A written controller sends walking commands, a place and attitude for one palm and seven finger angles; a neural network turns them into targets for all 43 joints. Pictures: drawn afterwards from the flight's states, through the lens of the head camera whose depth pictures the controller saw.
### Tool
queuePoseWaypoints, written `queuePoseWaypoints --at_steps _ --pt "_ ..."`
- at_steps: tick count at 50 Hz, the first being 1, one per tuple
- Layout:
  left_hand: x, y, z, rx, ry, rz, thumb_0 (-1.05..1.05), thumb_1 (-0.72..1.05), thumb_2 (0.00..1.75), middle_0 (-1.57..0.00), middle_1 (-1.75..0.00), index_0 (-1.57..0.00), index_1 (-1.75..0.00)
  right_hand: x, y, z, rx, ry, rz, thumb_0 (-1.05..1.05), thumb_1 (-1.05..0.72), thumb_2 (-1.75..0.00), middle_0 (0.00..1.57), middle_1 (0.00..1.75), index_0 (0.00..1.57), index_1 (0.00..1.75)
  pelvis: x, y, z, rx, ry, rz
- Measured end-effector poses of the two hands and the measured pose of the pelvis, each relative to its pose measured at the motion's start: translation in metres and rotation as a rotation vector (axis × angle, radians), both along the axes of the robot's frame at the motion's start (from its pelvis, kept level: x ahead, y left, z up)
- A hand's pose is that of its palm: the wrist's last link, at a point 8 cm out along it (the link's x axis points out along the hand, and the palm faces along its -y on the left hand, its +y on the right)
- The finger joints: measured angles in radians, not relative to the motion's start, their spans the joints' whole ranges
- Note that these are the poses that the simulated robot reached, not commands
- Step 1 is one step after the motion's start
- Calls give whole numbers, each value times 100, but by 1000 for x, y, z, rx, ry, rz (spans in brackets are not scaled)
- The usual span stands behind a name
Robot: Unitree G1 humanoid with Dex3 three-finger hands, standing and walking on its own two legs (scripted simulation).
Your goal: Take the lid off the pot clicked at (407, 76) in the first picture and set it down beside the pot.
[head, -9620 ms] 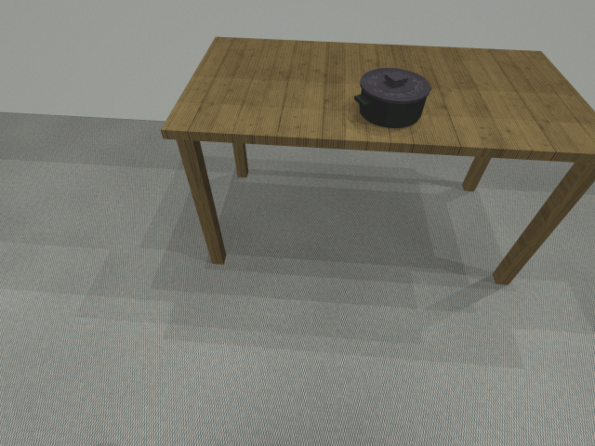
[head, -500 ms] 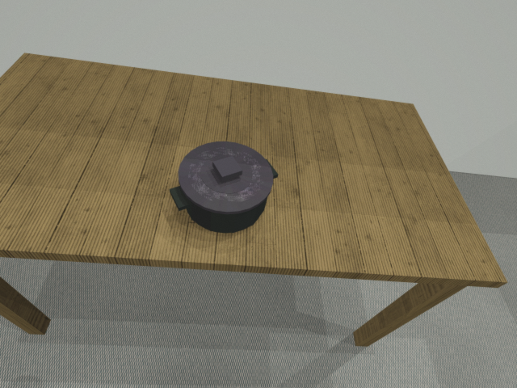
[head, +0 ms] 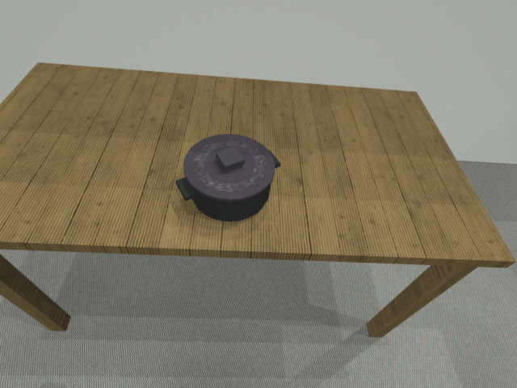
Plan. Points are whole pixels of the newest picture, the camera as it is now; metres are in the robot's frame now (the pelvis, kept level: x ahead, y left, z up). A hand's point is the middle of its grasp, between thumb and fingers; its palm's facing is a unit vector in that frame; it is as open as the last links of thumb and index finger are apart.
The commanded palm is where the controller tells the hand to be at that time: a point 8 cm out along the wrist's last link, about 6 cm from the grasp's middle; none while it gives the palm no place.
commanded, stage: come to a stop and stand still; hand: left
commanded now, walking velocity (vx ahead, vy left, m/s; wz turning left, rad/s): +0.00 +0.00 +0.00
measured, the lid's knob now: (230, 158) +0.54 +0.10 +0.01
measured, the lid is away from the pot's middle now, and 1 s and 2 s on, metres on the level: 0.00 0.00 0.00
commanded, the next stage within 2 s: look again from close up in 0.22 s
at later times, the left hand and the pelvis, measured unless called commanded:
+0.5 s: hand out of the picture -0.09 +0.16 -0.18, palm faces +0.11 -0.98 -0.16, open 7.3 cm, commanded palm none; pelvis -0.01 +0.01 -0.01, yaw +2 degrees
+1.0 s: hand out of the picture -0.02 +0.22 -0.19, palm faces +0.06 -0.99 -0.12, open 7.3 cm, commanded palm none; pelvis -0.02 +0.06 -0.01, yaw -2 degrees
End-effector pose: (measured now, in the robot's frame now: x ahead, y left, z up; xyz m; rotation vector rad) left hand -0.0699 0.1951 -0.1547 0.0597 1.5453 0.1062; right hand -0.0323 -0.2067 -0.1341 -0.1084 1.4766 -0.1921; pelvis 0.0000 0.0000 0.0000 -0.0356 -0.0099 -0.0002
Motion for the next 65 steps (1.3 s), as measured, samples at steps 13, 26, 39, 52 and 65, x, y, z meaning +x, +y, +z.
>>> queuePoseWaypoints --at_steps 13,26,39,52,65 --pt "-24 -5 1 -9 18 37 0 91 89 -20 -30 -20 -30 1 2 -3 -7 -22 20 2 -93 -90 20 30 20 30 -8 5 -1 -3 12 12" --pt "-27 20 0 68 -43 78 0 91 89 -20 -30 -20 -30 46 -13 -11 -32 -152 93 2 -93 -90 20 30 20 30 -15 14 -9 -12 3 45" --pt "8 46 -27 43 -144 48 0 91 89 -20 -30 -20 -30 87 4 4 -80 -348 112 0 -91 -90 20 30 20 30 -10 30 -21 -33 -27 24" --pt "32 87 -19 18 -186 -14 0 91 89 -20 -30 -20 -30 27 37 10 -115 -179 27 0 -91 -90 20 30 20 30 -22 73 -12 -30 16 -36" --pt "-7 192 -34 68 -156 90 0 91 89 -20 -30 -21 -30 14 128 5 -149 -71 19 1 -91 -90 20 30 20 30 -36 165 -23 -38 10 -12"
